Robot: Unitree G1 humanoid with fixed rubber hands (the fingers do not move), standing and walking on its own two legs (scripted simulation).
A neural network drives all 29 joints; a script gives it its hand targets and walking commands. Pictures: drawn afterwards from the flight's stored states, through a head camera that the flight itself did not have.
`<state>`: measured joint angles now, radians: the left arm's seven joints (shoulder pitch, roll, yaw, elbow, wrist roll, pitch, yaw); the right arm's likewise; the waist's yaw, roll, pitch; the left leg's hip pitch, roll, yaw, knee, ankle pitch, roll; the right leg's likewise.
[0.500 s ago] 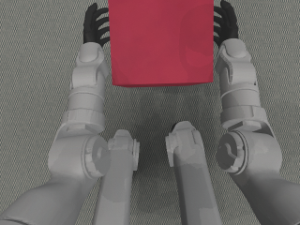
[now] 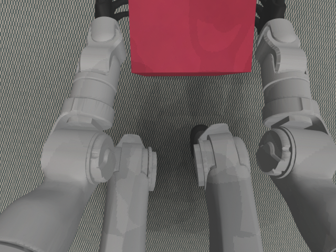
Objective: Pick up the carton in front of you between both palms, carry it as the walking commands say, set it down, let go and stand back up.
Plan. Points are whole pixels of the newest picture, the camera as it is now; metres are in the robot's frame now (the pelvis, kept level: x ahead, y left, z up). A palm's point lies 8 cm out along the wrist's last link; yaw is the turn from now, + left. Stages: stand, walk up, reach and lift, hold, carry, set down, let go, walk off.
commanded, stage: set down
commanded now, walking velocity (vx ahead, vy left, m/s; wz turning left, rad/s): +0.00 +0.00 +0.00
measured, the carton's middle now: (185, 29) +0.52 -0.09 -0.24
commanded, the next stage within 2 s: none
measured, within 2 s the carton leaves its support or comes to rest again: rests again in 0.32 s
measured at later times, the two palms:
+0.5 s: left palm (106, 24) +0.53 +0.07 -0.18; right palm (260, 30) +0.49 -0.23 -0.18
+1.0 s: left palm (103, 26) +0.53 +0.08 -0.19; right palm (260, 35) +0.48 -0.24 -0.20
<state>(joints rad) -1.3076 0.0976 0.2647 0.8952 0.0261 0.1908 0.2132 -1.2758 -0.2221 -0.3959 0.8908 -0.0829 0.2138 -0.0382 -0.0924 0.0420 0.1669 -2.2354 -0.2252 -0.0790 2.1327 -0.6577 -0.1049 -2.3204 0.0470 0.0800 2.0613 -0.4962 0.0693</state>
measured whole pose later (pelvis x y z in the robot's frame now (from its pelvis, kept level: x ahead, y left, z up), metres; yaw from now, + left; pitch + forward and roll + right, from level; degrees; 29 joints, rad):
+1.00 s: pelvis -0.02 +0.00 -0.02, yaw +1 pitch +36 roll +1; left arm -1.45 0.20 0.23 1.10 0.04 0.10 0.09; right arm -1.40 -0.32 -0.42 1.16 -0.10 0.06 0.03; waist -0.09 0.05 0.36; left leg -2.20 -0.16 -0.03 2.20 -0.63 -0.07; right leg -2.28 0.00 0.07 2.13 -0.48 0.05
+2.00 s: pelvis +0.01 -0.01 +0.15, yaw -1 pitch +47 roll +3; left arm -1.11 0.22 0.21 0.78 -0.04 0.19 0.12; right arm -1.08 -0.33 -0.30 0.81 0.07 0.17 0.02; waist -0.07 0.03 -0.05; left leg -1.88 -0.07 -0.04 1.59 -0.53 -0.05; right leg -1.97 0.02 0.05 1.55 -0.40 0.01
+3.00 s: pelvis +0.11 -0.01 +0.37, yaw -4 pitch +14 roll +0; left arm 0.06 0.17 0.09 0.51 0.03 -0.02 -0.02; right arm 0.11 -0.20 -0.08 0.48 0.01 -0.02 0.06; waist -0.03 0.00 -0.01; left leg -0.48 -0.02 -0.07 0.55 -0.31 -0.01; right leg -0.55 0.02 0.04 0.53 -0.22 0.00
